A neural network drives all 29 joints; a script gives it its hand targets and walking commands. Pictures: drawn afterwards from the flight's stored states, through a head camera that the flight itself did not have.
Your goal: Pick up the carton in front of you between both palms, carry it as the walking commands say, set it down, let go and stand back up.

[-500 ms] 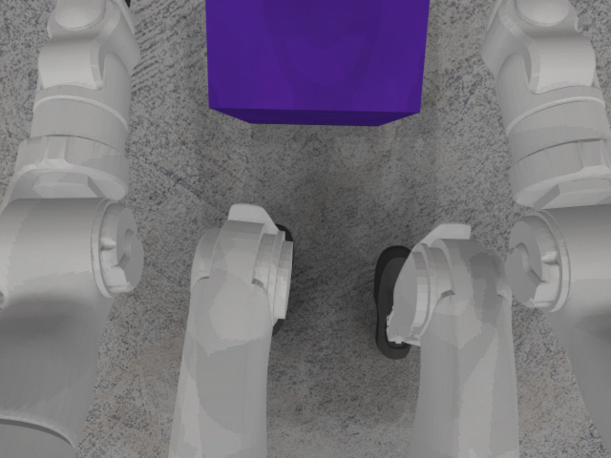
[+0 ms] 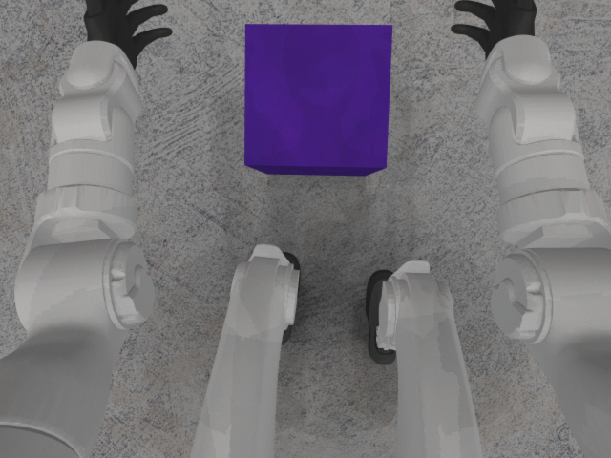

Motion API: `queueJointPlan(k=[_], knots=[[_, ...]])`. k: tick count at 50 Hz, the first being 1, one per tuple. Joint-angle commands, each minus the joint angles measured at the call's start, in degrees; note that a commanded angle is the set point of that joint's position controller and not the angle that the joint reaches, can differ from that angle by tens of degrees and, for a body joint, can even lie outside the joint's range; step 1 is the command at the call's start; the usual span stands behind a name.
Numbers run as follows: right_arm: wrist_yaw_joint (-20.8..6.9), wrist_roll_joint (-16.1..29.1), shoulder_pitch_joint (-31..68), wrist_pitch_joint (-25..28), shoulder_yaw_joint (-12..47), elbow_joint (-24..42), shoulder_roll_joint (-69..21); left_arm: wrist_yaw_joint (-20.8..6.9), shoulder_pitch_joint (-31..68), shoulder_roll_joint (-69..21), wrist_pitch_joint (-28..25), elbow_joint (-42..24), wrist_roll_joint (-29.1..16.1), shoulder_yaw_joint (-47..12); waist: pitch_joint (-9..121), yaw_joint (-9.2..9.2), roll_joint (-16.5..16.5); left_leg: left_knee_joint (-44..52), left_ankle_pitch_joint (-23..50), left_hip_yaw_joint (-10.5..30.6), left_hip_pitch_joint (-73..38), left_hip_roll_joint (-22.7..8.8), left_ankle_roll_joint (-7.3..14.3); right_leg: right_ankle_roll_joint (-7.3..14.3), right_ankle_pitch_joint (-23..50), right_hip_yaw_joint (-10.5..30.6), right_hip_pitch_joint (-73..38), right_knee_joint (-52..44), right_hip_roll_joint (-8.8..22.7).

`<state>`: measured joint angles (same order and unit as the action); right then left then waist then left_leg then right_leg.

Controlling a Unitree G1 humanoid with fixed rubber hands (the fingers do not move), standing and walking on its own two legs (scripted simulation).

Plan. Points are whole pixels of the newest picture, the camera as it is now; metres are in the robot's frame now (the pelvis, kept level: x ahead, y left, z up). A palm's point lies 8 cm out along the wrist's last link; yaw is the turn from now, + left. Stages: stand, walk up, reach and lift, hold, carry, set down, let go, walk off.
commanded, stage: set down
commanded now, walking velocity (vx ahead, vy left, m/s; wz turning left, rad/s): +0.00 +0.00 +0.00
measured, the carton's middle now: (316, 114) +0.52 +0.07 -0.39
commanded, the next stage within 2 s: let go in 0.32 s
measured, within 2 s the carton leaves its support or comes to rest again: neither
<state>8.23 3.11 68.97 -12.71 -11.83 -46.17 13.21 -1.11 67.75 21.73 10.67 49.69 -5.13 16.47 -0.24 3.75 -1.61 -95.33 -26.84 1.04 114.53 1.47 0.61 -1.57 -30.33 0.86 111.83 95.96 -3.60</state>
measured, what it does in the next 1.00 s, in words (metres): rises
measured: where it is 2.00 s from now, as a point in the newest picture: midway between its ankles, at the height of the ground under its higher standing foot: (330, 323)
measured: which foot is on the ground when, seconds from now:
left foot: down 0.00-1.00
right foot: down 0.00-1.00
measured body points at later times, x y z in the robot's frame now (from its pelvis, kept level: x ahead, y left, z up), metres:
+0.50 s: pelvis +0.03 +0.01 +0.14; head +0.32 +0.03 +0.48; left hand +0.50 +0.28 +0.02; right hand +0.53 -0.13 +0.02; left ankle +0.10 +0.11 -0.48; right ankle +0.08 -0.12 -0.48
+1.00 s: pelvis +0.10 +0.00 +0.23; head +0.24 +0.01 +0.66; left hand +0.34 +0.26 +0.14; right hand +0.37 -0.20 +0.13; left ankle +0.10 +0.11 -0.48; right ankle +0.08 -0.12 -0.48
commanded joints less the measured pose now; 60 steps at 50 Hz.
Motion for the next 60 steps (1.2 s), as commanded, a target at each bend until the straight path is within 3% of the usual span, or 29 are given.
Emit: queueJointPlan(k=[1, 19, 25, 31, 42, 46, 54, 60], knots=[[-0.25, -0.53, 13.13, 0.85, -0.71, 7.66, 4.85, -0.66, 12.20, 8.40, -0.84, -7.35, 0.26, 1.20, 65.78, 1.94, 0.77, 11.59, 24.97, -3.64, -45.48, 2.19, -2.45, -0.80, 15.44, -4.83, -30.15, -11.53, -3.07], [-3.06, -5.55, 2.64, 3.50, -3.86, 5.39, 1.49, -3.28, 4.19, 4.48, -3.96, -4.04, 6.50, 4.37, 58.52, 0.99, 1.46, 32.77, 29.07, -1.96, -60.33, 1.55, -2.11, -1.28, 20.41, -2.79, -43.11, -34.11, -1.53], [-2.71, -9.88, -11.95, 3.35, -3.25, 11.58, -0.69, -4.68, -10.26, 3.53, -3.85, -9.87, 10.57, 3.10, 61.30, 0.60, 1.79, 39.05, 34.23, -1.60, -72.69, 1.59, -1.46, -1.54, 25.20, -2.77, -52.94, -40.99, -1.45], [-3.88, -8.40, -24.96, 5.81, -0.42, 19.46, -1.30, -4.99, -23.43, 1.39, -5.73, -18.51, 9.10, -0.47, 54.10, 0.23, 3.45, 44.94, 38.55, 0.80, -84.98, 0.58, -1.07, -0.74, 25.73, -1.98, -56.23, -47.44, -0.75], [-7.31, -6.72, -51.46, 11.35, 2.11, 16.88, -0.68, -3.96, -50.35, -3.63, -10.44, -18.95, 5.38, -5.80, 39.68, -1.59, 4.53, 52.34, 47.92, 4.24, -99.13, -1.27, -1.59, 0.00, 27.58, -0.49, -62.99, -56.59, 0.04], [-8.15, -6.04, -59.35, 12.96, 3.58, 18.43, -0.11, -3.38, -59.28, -4.07, -11.92, -21.37, 4.91, -7.28, 34.16, -1.90, 3.71, 56.31, 45.67, 3.80, -100.67, -1.17, -1.57, 0.28, 29.11, 0.14, -71.41, -60.39, 0.48], [-9.70, -4.32, -72.54, 14.21, 6.31, 23.35, 1.77, -2.79, -74.10, -4.77, -12.80, -27.04, 4.45, -10.40, 19.17, -2.50, 1.29, 66.89, 33.10, 1.01, -103.45, -0.05, -1.49, 0.31, 30.50, 0.45, -92.97, -69.02, 1.52], [-10.80, -3.35, -78.35, 12.30, 7.97, 25.49, 2.49, -2.94, -77.92, -4.17, -10.35, -29.77, 4.56, -11.99, 6.49, -3.31, -0.11, 72.13, 24.45, -0.43, -107.25, 0.97, -1.44, 0.38, 26.70, 1.25, -99.01, -74.76, 2.43]])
